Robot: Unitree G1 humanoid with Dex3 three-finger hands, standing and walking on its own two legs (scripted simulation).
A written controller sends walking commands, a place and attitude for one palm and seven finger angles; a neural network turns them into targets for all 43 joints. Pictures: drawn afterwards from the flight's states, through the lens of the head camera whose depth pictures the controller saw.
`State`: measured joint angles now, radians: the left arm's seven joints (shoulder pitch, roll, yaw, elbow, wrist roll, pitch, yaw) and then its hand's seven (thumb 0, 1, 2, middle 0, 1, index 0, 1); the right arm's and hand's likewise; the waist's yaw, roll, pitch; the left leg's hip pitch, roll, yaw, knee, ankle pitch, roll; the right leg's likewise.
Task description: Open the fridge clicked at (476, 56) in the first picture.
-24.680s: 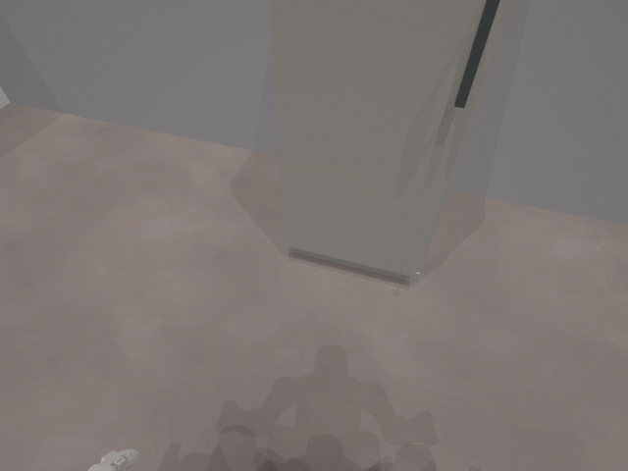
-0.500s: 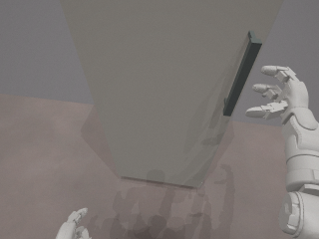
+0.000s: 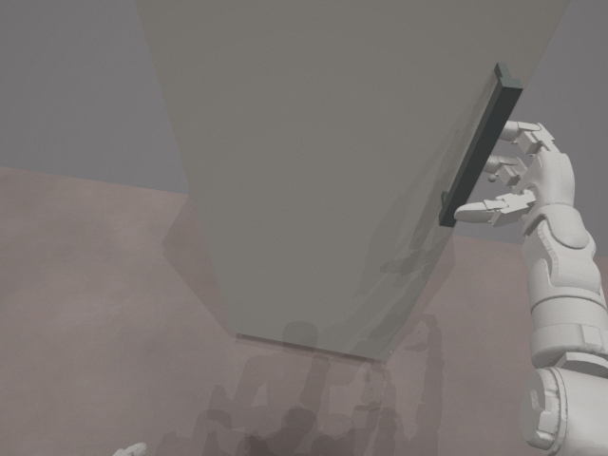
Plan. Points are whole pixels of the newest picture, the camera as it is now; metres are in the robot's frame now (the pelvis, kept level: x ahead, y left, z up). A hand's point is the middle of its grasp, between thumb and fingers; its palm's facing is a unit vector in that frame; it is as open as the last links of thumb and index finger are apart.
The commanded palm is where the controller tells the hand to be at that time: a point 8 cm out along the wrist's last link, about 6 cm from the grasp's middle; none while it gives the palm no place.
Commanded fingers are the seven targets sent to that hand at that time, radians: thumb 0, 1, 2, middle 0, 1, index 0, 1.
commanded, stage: feel for the door with the fingertips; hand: right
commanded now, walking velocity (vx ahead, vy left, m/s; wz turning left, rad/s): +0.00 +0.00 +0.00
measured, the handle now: (470, 154) +0.50 -0.17 +0.16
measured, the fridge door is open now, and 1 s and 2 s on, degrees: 0 0 0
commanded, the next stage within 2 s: slide the fingers in behind the handle in 0.52 s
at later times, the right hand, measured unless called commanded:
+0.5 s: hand (494, 170) +0.45 -0.19 +0.17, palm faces +0.09 +1.00 +0.00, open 14.0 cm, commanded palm +0.43 -0.24 +0.16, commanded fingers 0.00 0.50 -0.30 0.30 1.20 0.30 1.20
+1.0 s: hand (489, 178) +0.45 -0.19 +0.16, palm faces +0.07 +1.00 +0.02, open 13.9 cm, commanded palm +0.42 -0.23 +0.16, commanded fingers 0.00 0.50 -0.30 0.30 1.20 0.30 1.20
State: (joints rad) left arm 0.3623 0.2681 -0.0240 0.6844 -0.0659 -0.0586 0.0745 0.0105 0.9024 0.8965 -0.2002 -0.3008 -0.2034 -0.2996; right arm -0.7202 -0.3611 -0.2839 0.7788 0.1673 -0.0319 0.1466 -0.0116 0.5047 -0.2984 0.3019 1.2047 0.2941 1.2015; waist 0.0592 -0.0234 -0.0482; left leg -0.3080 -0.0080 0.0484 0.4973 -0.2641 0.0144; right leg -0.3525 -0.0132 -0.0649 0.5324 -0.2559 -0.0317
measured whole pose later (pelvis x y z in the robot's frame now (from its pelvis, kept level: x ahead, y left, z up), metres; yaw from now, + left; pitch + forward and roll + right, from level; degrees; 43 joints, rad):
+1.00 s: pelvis +0.00 +0.00 +0.00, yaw +0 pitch +5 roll +1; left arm 0.37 0.26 -0.03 0.68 -0.06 -0.05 0.06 0.01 0.90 0.90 -0.20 -0.30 -0.20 -0.30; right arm -0.80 -0.38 -0.29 0.92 0.16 -0.07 0.14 -0.01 0.50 -0.30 0.31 1.22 0.31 1.21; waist 0.07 -0.02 -0.06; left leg -0.35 -0.01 0.05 0.53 -0.27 0.01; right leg -0.40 -0.02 -0.06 0.57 -0.27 -0.03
